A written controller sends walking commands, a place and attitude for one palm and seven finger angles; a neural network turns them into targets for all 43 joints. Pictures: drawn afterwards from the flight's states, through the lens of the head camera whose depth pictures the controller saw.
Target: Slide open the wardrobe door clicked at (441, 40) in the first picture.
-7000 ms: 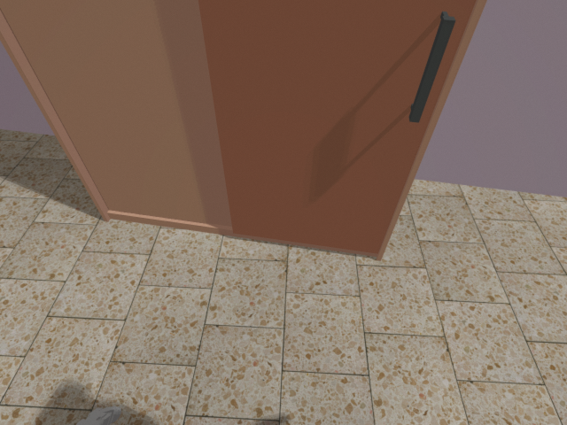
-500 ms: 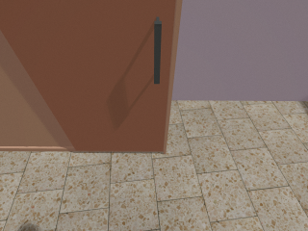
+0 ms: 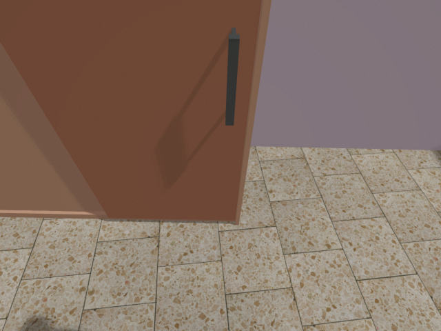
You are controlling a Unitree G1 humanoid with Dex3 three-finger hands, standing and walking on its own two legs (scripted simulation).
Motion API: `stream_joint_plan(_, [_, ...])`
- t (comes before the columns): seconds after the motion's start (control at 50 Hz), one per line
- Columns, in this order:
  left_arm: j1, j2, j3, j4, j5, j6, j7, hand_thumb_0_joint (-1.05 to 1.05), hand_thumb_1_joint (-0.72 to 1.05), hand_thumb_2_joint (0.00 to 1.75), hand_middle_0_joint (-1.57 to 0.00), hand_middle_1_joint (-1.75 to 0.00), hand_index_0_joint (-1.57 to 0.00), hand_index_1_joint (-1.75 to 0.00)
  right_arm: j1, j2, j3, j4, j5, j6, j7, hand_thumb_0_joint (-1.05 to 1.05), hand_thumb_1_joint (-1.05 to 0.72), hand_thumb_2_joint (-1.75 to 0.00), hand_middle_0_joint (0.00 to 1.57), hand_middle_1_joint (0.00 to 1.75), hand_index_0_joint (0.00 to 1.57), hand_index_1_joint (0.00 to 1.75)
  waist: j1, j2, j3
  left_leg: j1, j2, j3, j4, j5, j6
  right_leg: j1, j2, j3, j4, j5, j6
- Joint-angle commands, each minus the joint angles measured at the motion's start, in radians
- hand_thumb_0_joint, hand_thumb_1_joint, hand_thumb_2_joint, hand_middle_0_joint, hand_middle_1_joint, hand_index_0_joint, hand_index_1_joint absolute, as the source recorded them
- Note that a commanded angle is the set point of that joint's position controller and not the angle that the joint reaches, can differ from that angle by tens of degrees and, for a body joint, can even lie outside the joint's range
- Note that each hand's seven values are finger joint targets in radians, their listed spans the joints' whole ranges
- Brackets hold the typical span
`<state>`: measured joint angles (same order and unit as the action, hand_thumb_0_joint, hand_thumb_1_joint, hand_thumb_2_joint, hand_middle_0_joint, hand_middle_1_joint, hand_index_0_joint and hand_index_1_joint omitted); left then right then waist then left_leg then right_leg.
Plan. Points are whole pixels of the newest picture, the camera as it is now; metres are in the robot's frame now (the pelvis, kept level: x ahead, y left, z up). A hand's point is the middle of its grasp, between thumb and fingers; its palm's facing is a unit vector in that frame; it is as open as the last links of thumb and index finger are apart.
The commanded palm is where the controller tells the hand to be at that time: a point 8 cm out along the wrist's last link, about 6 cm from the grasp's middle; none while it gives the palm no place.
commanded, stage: look again from close up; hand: right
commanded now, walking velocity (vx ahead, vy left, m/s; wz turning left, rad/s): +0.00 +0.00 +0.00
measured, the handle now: (231, 80) +0.69 +0.02 +0.08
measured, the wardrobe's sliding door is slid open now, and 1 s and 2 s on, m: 0.00 0.00 0.00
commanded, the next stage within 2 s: shuffle to correct the standing spot in 0.84 s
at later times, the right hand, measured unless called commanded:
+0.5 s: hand out of the picture -0.02 -0.14 -0.18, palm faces +0.05 +0.99 -0.16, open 7.3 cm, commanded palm none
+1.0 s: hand out of the picture -0.01 -0.13 -0.18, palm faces +0.06 +0.98 -0.17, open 7.3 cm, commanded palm none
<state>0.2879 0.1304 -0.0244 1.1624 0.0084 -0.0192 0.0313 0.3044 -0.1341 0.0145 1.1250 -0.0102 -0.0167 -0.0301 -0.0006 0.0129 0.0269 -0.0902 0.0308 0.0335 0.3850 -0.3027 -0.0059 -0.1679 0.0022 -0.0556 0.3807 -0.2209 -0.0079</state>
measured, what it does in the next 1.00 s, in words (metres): stands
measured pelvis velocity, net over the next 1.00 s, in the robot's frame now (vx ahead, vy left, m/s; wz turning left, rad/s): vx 0.02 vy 0.03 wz -0.02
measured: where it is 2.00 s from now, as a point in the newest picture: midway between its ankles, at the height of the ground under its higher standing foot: outside the picture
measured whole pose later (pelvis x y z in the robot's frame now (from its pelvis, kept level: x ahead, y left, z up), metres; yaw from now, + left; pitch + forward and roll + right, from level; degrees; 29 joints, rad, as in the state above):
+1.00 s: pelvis +0.02 +0.03 +0.00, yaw -1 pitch +0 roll -1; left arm 0.29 0.13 -0.02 1.17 0.01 -0.02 0.04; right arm 0.35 -0.12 0.01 1.12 -0.01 -0.02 -0.04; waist -0.01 0.01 0.01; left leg -0.05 -0.01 0.06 0.38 -0.34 0.04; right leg -0.14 -0.04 -0.03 0.41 -0.26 0.04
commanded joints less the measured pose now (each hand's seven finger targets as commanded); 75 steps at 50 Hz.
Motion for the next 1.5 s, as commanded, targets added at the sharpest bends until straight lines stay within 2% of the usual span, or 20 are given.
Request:
stream_joint_plan(0.0, [0.063, 0.094, 0.017, -0.024, -0.001, -0.014, 0.01, 0.0, 0.9, 0.9, -0.2, -0.3, -0.2, -0.3, 0.103, -0.082, -0.018, -0.013, 0.0, -0.012, -0.01, 0.0, -0.9, -0.9, 0.2, 0.3, 0.2, 0.3, -0.007, 0.016, 0.018, -0.053, 0.083, -0.061, -0.053, 0.257, 0.032, 0.039, -0.106, 0.08, -0.031, 0.263, -0.024])
stream_joint_plan(0.12, [0.071, 0.085, 0.017, -0.017, -0.001, -0.015, 0.013, 0.0, 0.9, 0.9, -0.2, -0.3, -0.2, -0.3, 0.121, -0.071, -0.018, -0.008, 0.0, -0.012, -0.013, 0.0, -0.9, -0.9, 0.2, 0.3, 0.2, 0.3, -0.008, -0.007, 0.031, -0.057, 0.081, -0.061, -0.053, 0.267, 0.033, 0.043, -0.105, 0.075, -0.024, 0.27, -0.023])
stream_joint_plan(0.92, [0.077, 0.076, 0.016, -0.014, 0.0, -0.009, 0.02, 0.0, 0.9, 0.9, -0.2, -0.3, -0.2, -0.3, 0.151, -0.076, -0.026, -0.01, 0.0, -0.015, -0.019, 0.0, -0.9, -0.9, 0.2, 0.3, 0.2, 0.3, -0.011, 0.016, 0.047, -0.021, 0.082, -0.048, -0.058, 0.417, 0.04, 0.043, -0.101, 0.058, 0.01, 0.275, -0.011])
stream_joint_plan(1.0, [0.086, 0.092, 0.03, -0.008, 0.009, 0.001, 0.013, 0.0, 0.9, 0.9, -0.2, -0.3, -0.2, -0.3, 0.156, -0.076, -0.038, -0.004, -0.008, -0.002, -0.005, 0.0, -0.9, -0.9, 0.2, 0.3, 0.2, 0.3, -0.008, 0.02, 0.091, -0.075, 0.06, -0.046, -0.048, -0.009, 0.063, -0.006, -0.099, 0.05, 0.036, -0.002, -0.026])
stream_joint_plan(1.06, [0.065, 0.084, 0.039, -0.03, 0.013, 0.003, 0.007, 0.0, 0.9, 0.9, -0.2, -0.3, -0.2, -0.3, 0.173, -0.088, -0.052, -0.006, -0.01, 0.002, 0.008, 0.0, -0.9, -0.9, 0.2, 0.3, 0.2, 0.3, -0.013, 0.041, 0.166, -0.105, 0.072, -0.107, -0.072, -0.189, 0.096, -0.123, -0.081, 0.028, 0.101, -0.136, -0.028])
stream_joint_plan(1.12, [0.04, 0.059, 0.042, -0.064, 0.016, -0.006, 0.003, 0.0, 0.9, 0.9, -0.2, -0.3, -0.2, -0.3, 0.215, -0.107, -0.068, -0.005, -0.012, 0.0, 0.009, 0.0, -0.9, -0.9, 0.2, 0.3, 0.2, 0.3, -0.019, 0.128, 0.185, -0.058, 0.146, -0.2, -0.105, -0.14, 0.157, -0.235, -0.046, -0.048, 0.261, -0.164, -0.018])
stream_joint_plan(1.14, [0.039, 0.054, 0.043, -0.072, 0.016, -0.011, 0.003, 0.0, 0.9, 0.9, -0.2, -0.3, -0.2, -0.3, 0.216, -0.11, -0.071, -0.005, -0.014, -0.003, 0.009, 0.0, -0.9, -0.9, 0.2, 0.3, 0.2, 0.3, -0.012, 0.121, 0.176, -0.055, 0.165, -0.215, -0.093, -0.072, 0.176, -0.232, -0.045, -0.058, 0.283, -0.179, -0.019])
stream_joint_plan(1.16, [0.054, 0.048, 0.045, -0.072, 0.015, -0.017, 0.002, 0.0, 0.9, 0.9, -0.2, -0.3, -0.2, -0.3, 0.209, -0.112, -0.073, -0.007, -0.015, -0.007, 0.01, 0.0, -0.9, -0.9, 0.2, 0.3, 0.2, 0.3, 0.001, 0.092, 0.16, -0.053, 0.166, -0.193, -0.049, 0.024, 0.186, -0.201, -0.047, -0.065, 0.252, -0.182, -0.023])
stream_joint_plan(1.18, [0.111, 0.051, 0.045, -0.055, 0.015, -0.022, 0.002, 0.0, 0.9, 0.9, -0.2, -0.3, -0.2, -0.3, 0.18, -0.106, -0.07, -0.015, -0.014, -0.007, 0.012, 0.0, -0.9, -0.9, 0.2, 0.3, 0.2, 0.3, 0.037, 0.04, 0.137, -0.105, 0.134, -0.124, 0.049, 0.116, 0.172, -0.091, -0.054, -0.062, 0.171, -0.141, -0.036])
stream_joint_plan(1.2, [0.221, 0.088, 0.054, -0.015, 0.02, -0.032, 0.007, 0.0, 0.9, 0.9, -0.2, -0.3, -0.2, -0.3, 0.147, -0.087, -0.068, -0.029, -0.011, -0.008, 0.019, 0.0, -0.9, -0.9, 0.2, 0.3, 0.2, 0.3, 0.08, -0.098, 0.106, -0.224, 0.043, -0.021, 0.283, 0.228, 0.129, 0.089, -0.122, 0.053, 0.069, 0.039, -0.077])
stream_joint_plan(1.22, [0.394, 0.176, 0.079, 0.043, 0.035, -0.042, 0.023, 0.0, 0.9, 0.9, -0.2, -0.3, -0.2, -0.3, 0.092, -0.046, -0.06, -0.066, -0.009, -0.016, 0.026, 0.0, -0.9, -0.9, 0.2, 0.3, 0.2, 0.3, 0.131, -0.33, 0.043, -0.459, -0.051, 0.091, 0.593, 0.037, 0.071, 0.301, -0.325, 0.343, 0.001, 0.358, -0.176])
stream_joint_plan(1.24, [0.455, 0.194, 0.073, 0.069, 0.037, -0.035, 0.037, 0.0, 0.9, 0.9, -0.2, -0.3, -0.2, -0.3, -0.001, -0.064, -0.062, -0.114, -0.013, -0.021, 0.024, 0.0, -0.9, -0.9, 0.2, 0.3, 0.2, 0.3, 0.146, -0.322, 0.091, -0.63, -0.056, 0.024, 0.802, -0.28, 0.078, 0.33, -0.446, 0.444, -0.034, 0.602, -0.259])
stream_joint_plan(1.26, [0.426, 0.172, 0.07, 0.056, 0.034, -0.037, 0.041, 0.0, 0.9, 0.9, -0.2, -0.3, -0.2, -0.3, -0.043, -0.072, -0.076, -0.133, -0.014, -0.018, 0.029, 0.0, -0.9, -0.9, 0.2, 0.3, 0.2, 0.3, 0.124, -0.159, 0.123, -0.675, 0.006, -0.056, 0.879, -0.249, 0.087, 0.263, -0.481, 0.423, -0.038, 0.565, -0.276])
stream_joint_plan(1.28, [0.356, 0.155, 0.067, 0.029, 0.034, -0.044, 0.04, 0.0, 0.9, 0.9, -0.2, -0.3, -0.2, -0.3, -0.062, -0.064, -0.075, -0.144, -0.017, -0.016, 0.037, 0.0, -0.9, -0.9, 0.2, 0.3, 0.2, 0.3, 0.09, -0.064, 0.152, -0.692, 0.048, -0.082, 0.872, -0.203, 0.085, 0.211, -0.477, 0.394, -0.057, 0.49, -0.257])
stream_joint_plan(1.32, [0.217, 0.151, 0.063, -0.016, 0.031, -0.061, 0.04, 0.0, 0.9, 0.9, -0.2, -0.3, -0.2, -0.3, -0.037, -0.03, -0.079, -0.155, -0.014, 0.001, 0.057, 0.0, -0.9, -0.9, 0.2, 0.3, 0.2, 0.3, 0.023, -0.118, 0.159, -0.617, 0.089, -0.082, 0.774, -0.152, 0.069, 0.091, -0.42, 0.274, -0.125, 0.309, -0.198])
stream_joint_plan(1.34, [0.172, 0.161, 0.066, -0.03, 0.031, -0.063, 0.036, 0.0, 0.9, 0.9, -0.2, -0.3, -0.2, -0.3, -0.03, -0.023, -0.079, -0.16, -0.011, 0.008, 0.064, 0.0, -0.9, -0.9, 0.2, 0.3, 0.2, 0.3, 0.005, -0.165, 0.166, -0.567, 0.095, -0.055, 0.701, -0.125, 0.061, 0.037, -0.382, 0.203, -0.144, 0.248, -0.175])
stream_joint_plan(1.38, [0.128, 0.169, 0.072, -0.048, 0.033, -0.057, 0.026, 0.0, 0.9, 0.9, -0.2, -0.3, -0.2, -0.3, -0.047, -0.022, -0.082, -0.167, -0.007, 0.009, 0.074, 0.0, -0.9, -0.9, 0.2, 0.3, 0.2, 0.3, -0.003, -0.162, 0.166, -0.425, 0.071, 0.032, 0.499, -0.077, 0.052, -0.06, -0.302, 0.087, -0.141, 0.192, -0.129])
stream_joint_plan(1.42, [0.103, 0.199, 0.083, -0.055, 0.03, -0.046, 0.017, 0.0, 0.9, 0.9, -0.2, -0.3, -0.2, -0.3, -0.006, -0.031, -0.087, -0.146, -0.007, 0.003, 0.074, 0.0, -0.9, -0.9, 0.2, 0.3, 0.2, 0.3, -0.021, -0.188, 0.134, -0.249, 0.017, 0.114, 0.358, 0.011, 0.043, -0.122, -0.26, 0.048, -0.097, 0.138, -0.108])
stream_joint_plan(1.46, [0.106, 0.206, 0.093, -0.055, 0.022, -0.033, 0.009, 0.0, 0.9, 0.9, -0.2, -0.3, -0.2, -0.3, 0.136, -0.079, -0.101, -0.094, -0.009, -0.008, 0.065, 0.0, -0.9, -0.9, 0.2, 0.3, 0.2, 0.3, -0.081, -0.108, 0.044, -0.047, -0.032, 0.151, 0.223, 0.093, 0.048, -0.121, -0.206, -0.009, 0.101, 0.191, -0.07])
stream_joint_plan(1.48, [0.122, 0.182, 0.089, -0.055, 0.017, -0.03, 0.0, 0.0, 0.9, 0.9, -0.2, -0.3, -0.2, -0.3, 0.234, -0.133, -0.11, -0.064, -0.012, -0.019, 0.055, 0.0, -0.9, -0.9, 0.2, 0.3, 0.2, 0.3, -0.122, 0.009, -0.018, 0.109, -0.013, 0.109, 0.163, 0.102, 0.057, -0.19, -0.151, -0.049, 0.284, 0.14, -0.041])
